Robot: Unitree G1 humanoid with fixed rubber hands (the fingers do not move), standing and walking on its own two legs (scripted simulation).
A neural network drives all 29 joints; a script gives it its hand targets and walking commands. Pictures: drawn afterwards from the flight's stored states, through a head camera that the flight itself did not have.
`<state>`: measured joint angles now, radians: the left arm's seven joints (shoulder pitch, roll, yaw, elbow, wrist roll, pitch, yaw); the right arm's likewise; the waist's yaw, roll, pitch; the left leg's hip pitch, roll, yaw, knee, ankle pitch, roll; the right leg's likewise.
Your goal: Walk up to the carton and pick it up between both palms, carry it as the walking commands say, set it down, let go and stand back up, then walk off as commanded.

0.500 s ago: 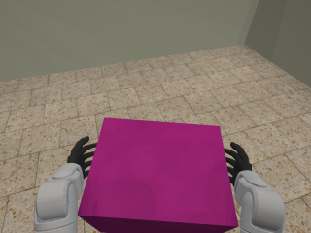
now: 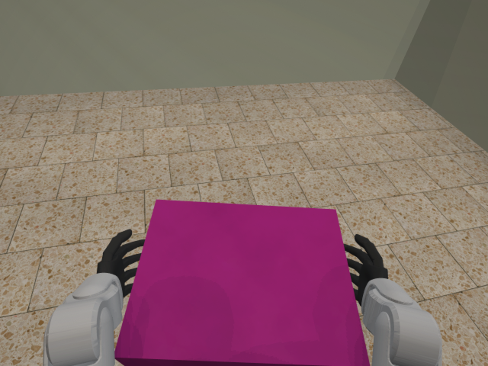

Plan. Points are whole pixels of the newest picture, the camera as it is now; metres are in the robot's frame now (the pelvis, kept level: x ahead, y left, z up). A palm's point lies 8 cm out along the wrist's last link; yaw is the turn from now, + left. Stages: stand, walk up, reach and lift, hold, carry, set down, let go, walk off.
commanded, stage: carry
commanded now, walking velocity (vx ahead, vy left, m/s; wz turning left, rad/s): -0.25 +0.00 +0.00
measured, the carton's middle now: (240, 299) +0.25 +0.02 +0.00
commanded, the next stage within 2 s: none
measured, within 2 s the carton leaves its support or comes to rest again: neither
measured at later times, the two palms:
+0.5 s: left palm out of the picture +0.07 +0.14 +0.08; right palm out of the picture +0.05 -0.23 +0.07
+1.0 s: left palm out of the picture -0.02 +0.18 +0.08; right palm out of the picture -0.03 -0.19 +0.07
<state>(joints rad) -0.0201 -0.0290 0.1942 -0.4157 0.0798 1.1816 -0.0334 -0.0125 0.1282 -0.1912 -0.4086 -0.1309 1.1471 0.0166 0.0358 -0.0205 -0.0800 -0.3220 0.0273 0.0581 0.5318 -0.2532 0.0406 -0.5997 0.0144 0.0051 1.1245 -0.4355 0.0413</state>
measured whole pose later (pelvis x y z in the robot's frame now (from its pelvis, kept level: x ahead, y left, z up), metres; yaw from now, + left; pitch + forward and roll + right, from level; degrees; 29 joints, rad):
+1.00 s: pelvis -0.26 -0.01 -0.01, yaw +0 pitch +0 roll +1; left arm -0.12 -0.02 0.18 -0.25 0.09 1.19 -0.03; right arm -0.07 0.08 -0.19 -0.32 -0.14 1.20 -0.01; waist 0.01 -0.01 -0.14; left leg -0.31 0.00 0.06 0.60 -0.31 0.01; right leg -0.46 -0.07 -0.08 0.54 -0.14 0.01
